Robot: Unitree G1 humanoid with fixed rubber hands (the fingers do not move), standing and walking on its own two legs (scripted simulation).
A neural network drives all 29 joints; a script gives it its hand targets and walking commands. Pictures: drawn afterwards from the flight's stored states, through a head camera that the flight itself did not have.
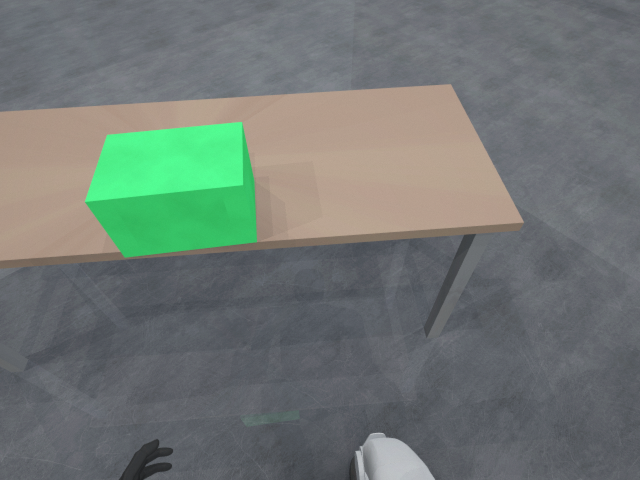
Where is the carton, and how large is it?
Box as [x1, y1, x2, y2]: [85, 122, 256, 257]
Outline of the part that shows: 241,122 107,135 85,202 125,257 256,241 254,183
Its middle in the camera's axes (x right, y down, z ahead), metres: -0.27 -0.10 +0.76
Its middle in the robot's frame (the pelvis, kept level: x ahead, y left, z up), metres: +0.66 +0.21 -0.06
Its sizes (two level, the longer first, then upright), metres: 0.259 0.180 0.157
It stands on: a table, 0.62 m high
